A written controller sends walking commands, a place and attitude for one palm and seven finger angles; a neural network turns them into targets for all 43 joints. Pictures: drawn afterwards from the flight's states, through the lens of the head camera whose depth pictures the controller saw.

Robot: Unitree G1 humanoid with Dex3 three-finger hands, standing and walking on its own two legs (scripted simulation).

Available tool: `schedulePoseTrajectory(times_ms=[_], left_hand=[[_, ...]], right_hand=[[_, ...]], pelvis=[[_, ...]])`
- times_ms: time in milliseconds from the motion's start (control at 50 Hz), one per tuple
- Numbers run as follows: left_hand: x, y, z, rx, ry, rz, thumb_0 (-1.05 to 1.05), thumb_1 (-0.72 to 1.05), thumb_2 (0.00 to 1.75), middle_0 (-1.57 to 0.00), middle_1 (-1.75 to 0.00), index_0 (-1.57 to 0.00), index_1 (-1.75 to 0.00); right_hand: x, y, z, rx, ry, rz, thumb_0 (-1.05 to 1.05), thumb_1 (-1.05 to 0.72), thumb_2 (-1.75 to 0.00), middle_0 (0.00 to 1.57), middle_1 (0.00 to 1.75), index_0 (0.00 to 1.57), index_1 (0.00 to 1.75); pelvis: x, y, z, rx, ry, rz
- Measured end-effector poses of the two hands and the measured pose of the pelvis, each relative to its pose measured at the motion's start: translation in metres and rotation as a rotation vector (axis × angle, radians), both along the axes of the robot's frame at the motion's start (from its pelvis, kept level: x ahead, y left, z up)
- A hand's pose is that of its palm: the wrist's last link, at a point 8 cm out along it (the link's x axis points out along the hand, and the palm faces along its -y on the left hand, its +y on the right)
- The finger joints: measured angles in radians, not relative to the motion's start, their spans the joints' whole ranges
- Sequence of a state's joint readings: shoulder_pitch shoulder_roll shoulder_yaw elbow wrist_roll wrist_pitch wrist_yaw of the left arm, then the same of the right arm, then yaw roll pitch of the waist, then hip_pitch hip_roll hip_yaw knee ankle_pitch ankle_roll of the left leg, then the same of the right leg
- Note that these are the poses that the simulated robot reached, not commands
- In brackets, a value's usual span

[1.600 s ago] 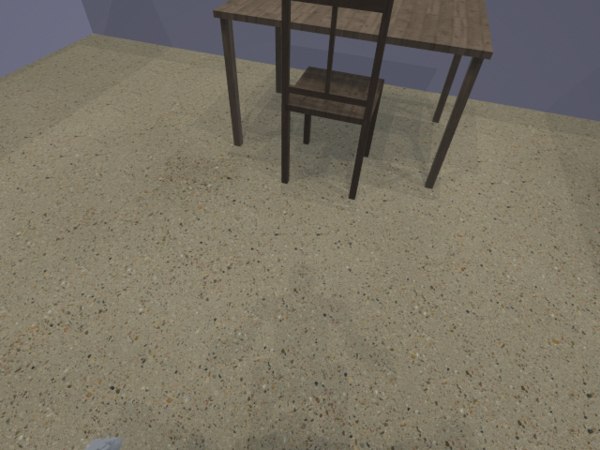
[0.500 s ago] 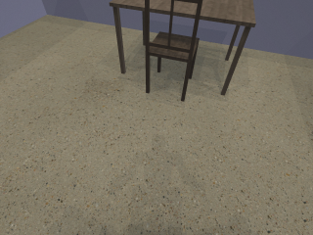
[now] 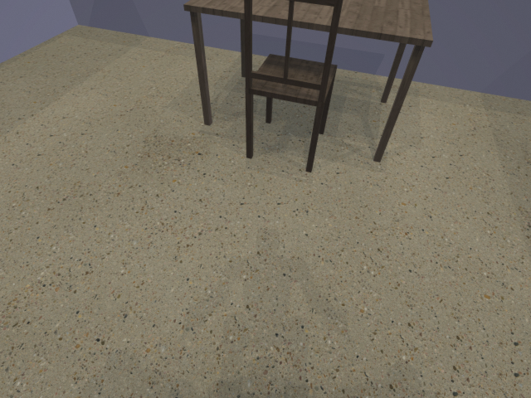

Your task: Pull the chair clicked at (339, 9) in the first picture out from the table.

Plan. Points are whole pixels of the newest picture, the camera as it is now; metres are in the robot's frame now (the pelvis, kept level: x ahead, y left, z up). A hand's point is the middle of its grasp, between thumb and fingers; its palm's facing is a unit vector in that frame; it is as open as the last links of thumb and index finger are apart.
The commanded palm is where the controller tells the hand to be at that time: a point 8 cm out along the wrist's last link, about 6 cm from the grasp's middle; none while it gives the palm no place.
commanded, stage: walk to a spot facing it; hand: left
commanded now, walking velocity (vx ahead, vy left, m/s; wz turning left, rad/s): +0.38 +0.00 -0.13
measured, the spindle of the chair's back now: (288, 42) +1.49 -0.01 -0.08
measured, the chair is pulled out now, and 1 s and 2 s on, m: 0.00 0.00 0.00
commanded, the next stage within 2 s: take the last steps up to it in 1.50 s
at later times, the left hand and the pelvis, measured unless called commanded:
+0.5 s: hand out of the picture +0.15 +0.16 -0.20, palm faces -0.02 -0.98 -0.19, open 7.4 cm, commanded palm none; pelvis +0.13 -0.03 -0.03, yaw -3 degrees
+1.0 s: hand (185, 309) +0.33 +0.19 -0.20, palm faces +0.00 -0.99 -0.12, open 7.4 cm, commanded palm none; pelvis +0.36 +0.02 -0.02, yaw -5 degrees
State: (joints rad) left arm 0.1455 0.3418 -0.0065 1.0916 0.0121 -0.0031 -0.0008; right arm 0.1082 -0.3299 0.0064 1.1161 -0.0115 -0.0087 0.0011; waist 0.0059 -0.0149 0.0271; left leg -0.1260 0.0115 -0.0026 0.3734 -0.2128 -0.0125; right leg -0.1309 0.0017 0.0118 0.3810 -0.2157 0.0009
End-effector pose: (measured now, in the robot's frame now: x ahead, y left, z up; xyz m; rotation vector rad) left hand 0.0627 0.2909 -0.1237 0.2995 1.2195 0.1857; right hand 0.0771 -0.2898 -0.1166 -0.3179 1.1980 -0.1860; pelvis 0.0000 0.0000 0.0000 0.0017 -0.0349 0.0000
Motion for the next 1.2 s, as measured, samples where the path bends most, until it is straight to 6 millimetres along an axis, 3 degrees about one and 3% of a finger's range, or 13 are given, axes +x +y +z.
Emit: schedulePoseTrajectory(times_ms=[140,300,360,440,480,560,680,820,880,940,1000,1060,1200], left_hand=[[-0.018,-0.02,-0.019,-0.071,0.073,0.022,0.0,0.91,0.9,-0.2,-0.3,-0.2,-0.3],[-0.031,-0.048,-0.045,-0.152,0.225,0.045,0.0,0.91,0.9,-0.2,-0.3,-0.2,-0.3],[-0.011,-0.06,-0.044,-0.153,0.264,0.013,0.01,0.91,0.9,-0.2,-0.3,-0.2,-0.3],[0.049,-0.077,-0.042,-0.144,0.182,-0.018,0.01,0.91,0.9,-0.2,-0.3,-0.2,-0.3],[0.075,-0.083,-0.043,-0.134,0.097,0.0,0.01,0.91,0.9,-0.2,-0.3,-0.2,-0.3],[0.101,-0.093,-0.034,-0.136,0.051,0.043,0.0,0.91,0.9,-0.2,-0.3,-0.2,-0.3],[0.112,-0.108,-0.028,-0.175,0.181,0.037,0.0,0.91,0.9,-0.2,-0.3,-0.2,-0.3],[0.139,-0.101,-0.045,-0.223,0.296,0.11,0.0,0.91,0.9,-0.2,-0.3,-0.2,-0.3],[0.163,-0.085,-0.061,-0.232,0.343,0.126,0.0,0.9,0.9,-0.2,-0.3,-0.2,-0.3],[0.206,-0.065,-0.062,-0.221,0.325,0.111,0.0,0.91,0.9,-0.2,-0.3,-0.2,-0.3],[0.267,-0.046,-0.053,-0.201,0.24,0.073,0.01,0.91,0.9,-0.2,-0.3,-0.2,-0.3],[0.33,-0.035,-0.043,-0.187,0.144,0.035,0.01,0.91,0.9,-0.2,-0.3,-0.2,-0.3],[0.447,-0.034,-0.029,-0.187,0.029,-0.029,0.0,0.91,0.9,-0.19,-0.3,-0.19,-0.3]], right_hand=[[-0.018,0.023,-0.016,0.057,0.059,-0.032,0.0,-0.91,-0.9,0.2,0.3,0.2,0.3],[-0.042,0.053,-0.039,0.12,0.164,-0.136,0.01,-0.91,-0.9,0.2,0.3,0.2,0.3],[-0.054,0.059,-0.043,0.145,0.196,-0.204,0.0,-0.91,-0.9,0.2,0.3,0.2,0.3],[-0.072,0.06,-0.05,0.186,0.318,-0.247,0.0,-0.91,-0.9,0.2,0.3,0.2,0.3],[-0.069,0.056,-0.051,0.201,0.388,-0.24,0.0,-0.91,-0.9,0.2,0.3,0.2,0.3],[-0.017,0.04,-0.041,0.185,0.362,-0.215,0.01,-0.91,-0.9,0.2,0.3,0.2,0.3],[0.122,0.023,-0.029,0.154,0.104,-0.175,0.01,-0.91,-0.9,0.2,0.3,0.2,0.3],[0.283,0.046,-0.026,0.143,-0.077,-0.05,0.01,-0.91,-0.9,0.2,0.3,0.2,0.3],[0.336,0.062,-0.032,0.121,-0.138,-0.021,0.0,-0.91,-0.9,0.2,0.3,0.2,0.3],[0.356,0.075,-0.029,0.119,-0.143,-0.042,0.0,-0.91,-0.9,0.2,0.3,0.2,0.3],[0.353,0.085,-0.022,0.122,-0.096,-0.094,0.0,-0.91,-0.9,0.2,0.3,0.2,0.3],[0.349,0.078,-0.012,0.081,-0.065,-0.158,-0.02,-0.96,-0.9,0.2,0.3,0.21,0.3],[0.33,0.086,-0.01,0.093,0.1,-0.252,-0.01,-0.94,-0.9,0.2,0.3,0.2,0.3]], pelvis=[[0.019,0.002,-0.006,-0.004,0.013,-0.02],[0.061,0.003,-0.021,0.003,0.028,-0.06],[0.079,-0.004,-0.022,0.01,0.027,-0.088],[0.105,-0.02,-0.027,0.001,0.026,-0.075],[0.117,-0.028,-0.03,-0.002,0.019,-0.054],[0.15,-0.036,-0.018,0.003,0.014,-0.051],[0.2,-0.031,-0.007,0.001,0.031,-0.07],[0.273,-0.009,-0.02,-0.03,0.035,-0.054],[0.311,0.006,-0.035,-0.033,0.028,-0.056],[0.337,0.016,-0.033,-0.032,0.013,-0.072],[0.362,0.023,-0.02,-0.031,0.006,-0.084],[0.387,0.029,-0.01,-0.028,0.009,-0.092],[0.446,0.03,-0.001,-0.012,0.02,-0.123]])
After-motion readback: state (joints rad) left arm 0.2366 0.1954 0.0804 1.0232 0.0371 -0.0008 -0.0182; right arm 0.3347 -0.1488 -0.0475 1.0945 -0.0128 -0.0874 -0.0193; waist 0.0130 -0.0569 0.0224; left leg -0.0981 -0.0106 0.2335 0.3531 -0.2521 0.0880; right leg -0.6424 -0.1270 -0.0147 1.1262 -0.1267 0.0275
